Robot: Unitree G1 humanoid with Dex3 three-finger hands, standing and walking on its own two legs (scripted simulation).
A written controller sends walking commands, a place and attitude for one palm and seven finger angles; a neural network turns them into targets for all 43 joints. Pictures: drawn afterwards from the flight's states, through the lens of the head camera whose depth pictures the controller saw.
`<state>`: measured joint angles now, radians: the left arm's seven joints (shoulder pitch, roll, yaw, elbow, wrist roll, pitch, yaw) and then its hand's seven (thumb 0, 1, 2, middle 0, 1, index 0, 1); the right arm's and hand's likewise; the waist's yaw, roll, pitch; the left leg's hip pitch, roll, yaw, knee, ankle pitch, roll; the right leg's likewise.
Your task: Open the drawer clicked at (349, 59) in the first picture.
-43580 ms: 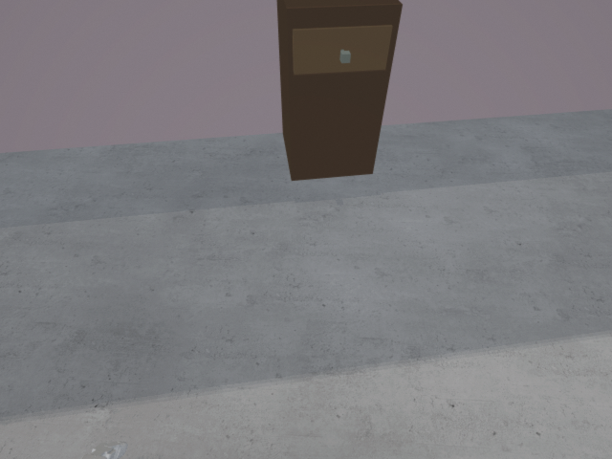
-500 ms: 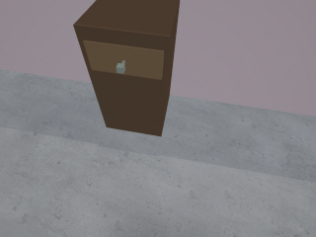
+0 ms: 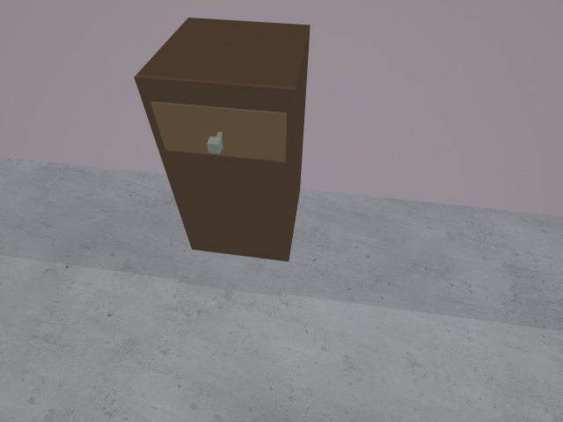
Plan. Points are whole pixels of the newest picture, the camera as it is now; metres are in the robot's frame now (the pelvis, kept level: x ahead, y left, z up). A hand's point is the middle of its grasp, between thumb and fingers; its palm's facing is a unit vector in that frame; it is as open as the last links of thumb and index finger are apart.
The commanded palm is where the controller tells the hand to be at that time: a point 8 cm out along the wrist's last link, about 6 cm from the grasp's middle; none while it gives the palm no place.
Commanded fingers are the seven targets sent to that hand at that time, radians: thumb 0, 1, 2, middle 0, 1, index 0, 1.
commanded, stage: let the arm hang, fingers relaxed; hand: left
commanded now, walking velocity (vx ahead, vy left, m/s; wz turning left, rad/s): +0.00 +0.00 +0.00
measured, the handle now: (216, 141) +0.86 +0.23 -0.13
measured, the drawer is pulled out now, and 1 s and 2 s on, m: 0.00 0.00 0.00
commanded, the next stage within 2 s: look to check the result in 0.04 s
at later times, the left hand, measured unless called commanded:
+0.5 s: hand out of the picture +0.08 +0.24 -0.16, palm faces -0.02 -0.94 -0.34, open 7.4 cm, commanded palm none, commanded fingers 0.00 0.90 0.90 -0.20 -0.30 -0.20 -0.30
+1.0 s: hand out of the picture +0.11 +0.23 -0.16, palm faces -0.05 -0.94 -0.34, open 7.4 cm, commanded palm none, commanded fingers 0.00 0.90 0.90 -0.20 -0.30 -0.20 -0.30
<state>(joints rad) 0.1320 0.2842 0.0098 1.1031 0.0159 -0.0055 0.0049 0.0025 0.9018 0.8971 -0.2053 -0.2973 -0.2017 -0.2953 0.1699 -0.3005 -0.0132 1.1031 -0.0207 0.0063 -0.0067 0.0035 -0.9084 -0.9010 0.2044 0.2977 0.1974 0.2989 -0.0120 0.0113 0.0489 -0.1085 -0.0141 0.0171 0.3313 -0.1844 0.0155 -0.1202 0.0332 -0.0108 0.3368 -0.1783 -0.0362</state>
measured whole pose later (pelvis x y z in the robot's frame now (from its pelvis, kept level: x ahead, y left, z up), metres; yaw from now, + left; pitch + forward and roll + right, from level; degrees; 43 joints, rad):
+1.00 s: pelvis +0.02 -0.01 +0.00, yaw -2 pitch -1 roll +0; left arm 0.10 0.33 0.02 1.10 0.01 0.00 0.01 0.00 0.90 0.90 -0.21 -0.30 -0.20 -0.30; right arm 0.11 -0.34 -0.02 1.08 -0.02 0.01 -0.01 0.00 -0.91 -0.90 0.20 0.30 0.20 0.30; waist -0.01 0.01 0.07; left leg -0.09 0.01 0.04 0.34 -0.22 0.00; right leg -0.11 0.06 0.02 0.34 -0.20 -0.05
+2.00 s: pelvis +0.31 +0.03 -0.02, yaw -3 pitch +0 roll -2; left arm 0.20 0.17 0.06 1.04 0.02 -0.01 0.03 -0.01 0.93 0.90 -0.20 -0.30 -0.20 -0.30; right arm 0.20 -0.18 -0.05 1.03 -0.02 -0.03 -0.02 0.01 -0.95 -0.90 0.20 0.30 0.19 0.30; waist -0.01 0.00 0.09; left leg -0.34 0.10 0.04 0.60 -0.19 -0.03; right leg -0.22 -0.03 -0.11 0.53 -0.31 0.01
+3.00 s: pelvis +0.32 +0.02 +0.00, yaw -4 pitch +0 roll +0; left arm 0.23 0.18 0.02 1.13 0.01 0.02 0.02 0.00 0.91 0.90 -0.20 -0.30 -0.20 -0.29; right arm 0.26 -0.15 0.00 1.10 -0.02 0.01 -0.03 0.00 -0.92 -0.90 0.20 0.30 0.20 0.30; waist 0.01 -0.01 0.04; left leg -0.12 0.02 0.02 0.39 -0.27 -0.01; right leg -0.20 -0.01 -0.05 0.39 -0.19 0.00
